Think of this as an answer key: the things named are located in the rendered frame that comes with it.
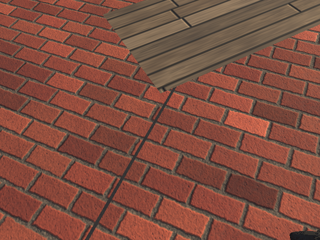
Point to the right robot hand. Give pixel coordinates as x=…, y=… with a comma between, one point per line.
x=305, y=235

